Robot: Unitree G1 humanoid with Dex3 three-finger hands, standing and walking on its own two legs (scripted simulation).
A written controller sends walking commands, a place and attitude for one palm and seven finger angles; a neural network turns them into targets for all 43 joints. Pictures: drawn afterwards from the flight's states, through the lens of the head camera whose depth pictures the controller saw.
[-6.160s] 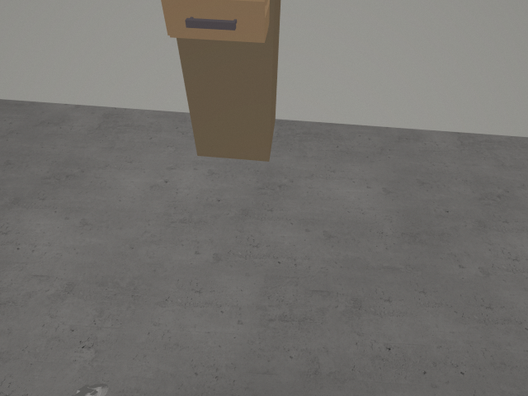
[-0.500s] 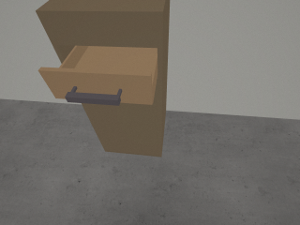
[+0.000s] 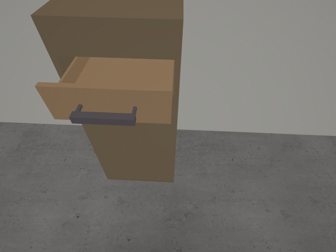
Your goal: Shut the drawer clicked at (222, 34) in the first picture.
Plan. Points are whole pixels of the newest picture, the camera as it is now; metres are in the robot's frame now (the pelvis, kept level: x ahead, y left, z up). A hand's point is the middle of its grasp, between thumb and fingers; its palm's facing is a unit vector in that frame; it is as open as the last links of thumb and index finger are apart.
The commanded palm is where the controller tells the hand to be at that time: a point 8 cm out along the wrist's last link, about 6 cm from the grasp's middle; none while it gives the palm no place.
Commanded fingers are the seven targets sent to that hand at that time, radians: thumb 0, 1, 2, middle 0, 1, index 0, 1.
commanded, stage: come to a stop and stand still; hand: left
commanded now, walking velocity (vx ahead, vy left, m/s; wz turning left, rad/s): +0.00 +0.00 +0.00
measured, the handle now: (105, 113) +0.47 +0.22 +0.05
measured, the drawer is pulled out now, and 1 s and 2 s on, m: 0.16 0.16 0.16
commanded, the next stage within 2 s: look again from close up in 0.02 s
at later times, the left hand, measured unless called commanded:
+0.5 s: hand out of the picture -0.04 +0.18 -0.18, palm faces +0.00 -0.98 -0.18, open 7.3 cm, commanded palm none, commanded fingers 0.00 0.90 0.90 -0.20 -0.30 -0.20 -0.30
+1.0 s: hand out of the picture -0.08 +0.16 -0.19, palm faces +0.09 -0.99 -0.12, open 7.3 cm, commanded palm none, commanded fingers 0.00 0.90 0.90 -0.20 -0.30 -0.20 -0.30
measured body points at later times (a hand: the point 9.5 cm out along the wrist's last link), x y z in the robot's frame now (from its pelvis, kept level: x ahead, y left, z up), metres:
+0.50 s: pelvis -0.04 +0.01 +0.00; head -0.06 +0.02 +0.44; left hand -0.04 +0.24 -0.16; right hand -0.04 -0.21 -0.16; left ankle -0.05 +0.11 -0.74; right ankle -0.02 -0.12 -0.74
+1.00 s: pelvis -0.03 +0.01 -0.01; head -0.03 +0.02 +0.44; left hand -0.08 +0.21 -0.18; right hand -0.06 -0.21 -0.17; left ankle -0.05 +0.11 -0.74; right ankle -0.02 -0.12 -0.74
